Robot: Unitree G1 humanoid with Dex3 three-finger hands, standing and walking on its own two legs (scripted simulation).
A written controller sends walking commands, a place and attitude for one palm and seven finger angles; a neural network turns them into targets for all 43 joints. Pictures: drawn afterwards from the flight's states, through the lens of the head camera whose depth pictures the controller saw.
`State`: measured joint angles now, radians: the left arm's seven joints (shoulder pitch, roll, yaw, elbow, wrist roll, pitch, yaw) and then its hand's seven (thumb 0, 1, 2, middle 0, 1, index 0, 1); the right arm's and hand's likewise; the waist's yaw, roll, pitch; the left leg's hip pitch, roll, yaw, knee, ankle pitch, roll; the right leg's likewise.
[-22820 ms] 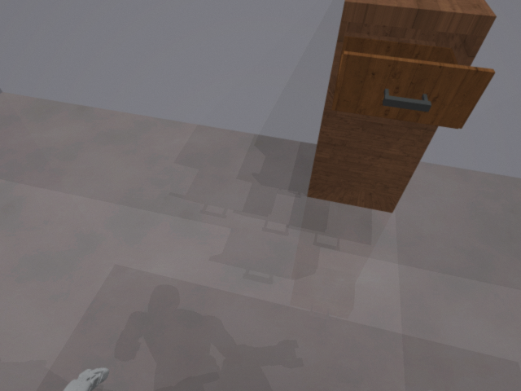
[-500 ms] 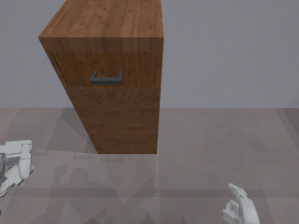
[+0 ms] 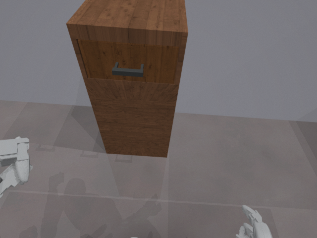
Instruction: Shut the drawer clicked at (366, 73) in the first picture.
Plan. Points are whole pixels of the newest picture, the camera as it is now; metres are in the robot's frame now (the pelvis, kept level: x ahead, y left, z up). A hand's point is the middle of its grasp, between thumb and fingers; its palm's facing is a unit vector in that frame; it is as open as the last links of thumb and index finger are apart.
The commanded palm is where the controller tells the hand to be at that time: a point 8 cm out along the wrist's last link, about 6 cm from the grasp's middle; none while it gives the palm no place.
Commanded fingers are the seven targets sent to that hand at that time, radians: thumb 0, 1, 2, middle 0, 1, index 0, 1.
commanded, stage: step back with the hand held close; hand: left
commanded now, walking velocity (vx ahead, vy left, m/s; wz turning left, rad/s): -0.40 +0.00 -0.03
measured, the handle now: (128, 68) +0.72 +0.15 +0.00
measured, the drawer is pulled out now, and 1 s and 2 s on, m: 0.00 0.00 0.00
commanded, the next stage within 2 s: stop stepping back and stand still in 0.28 s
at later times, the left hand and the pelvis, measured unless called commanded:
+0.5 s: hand out of the picture +0.08 +0.21 +0.19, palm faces +0.32 -0.81 -0.50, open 3.2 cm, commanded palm +0.05 +0.24 +0.18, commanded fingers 0.00 0.90 0.90 -1.40 -1.60 -1.40 -1.60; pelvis -0.11 -0.02 +0.00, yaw -6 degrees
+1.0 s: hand out of the picture +0.00 +0.27 +0.16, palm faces +0.36 -0.83 -0.42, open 3.2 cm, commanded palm -0.05 +0.30 +0.18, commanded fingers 0.00 0.90 0.90 -1.40 -1.60 -1.40 -1.60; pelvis -0.20 +0.03 +0.00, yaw -4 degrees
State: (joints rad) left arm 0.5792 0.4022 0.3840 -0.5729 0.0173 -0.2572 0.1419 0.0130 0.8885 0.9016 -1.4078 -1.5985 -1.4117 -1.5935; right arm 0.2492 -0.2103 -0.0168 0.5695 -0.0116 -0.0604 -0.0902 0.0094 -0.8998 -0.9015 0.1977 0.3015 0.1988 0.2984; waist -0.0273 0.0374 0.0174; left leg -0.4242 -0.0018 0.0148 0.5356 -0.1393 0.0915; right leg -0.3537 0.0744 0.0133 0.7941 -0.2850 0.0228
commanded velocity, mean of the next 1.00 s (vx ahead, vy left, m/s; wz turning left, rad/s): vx -0.10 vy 0.01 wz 0.01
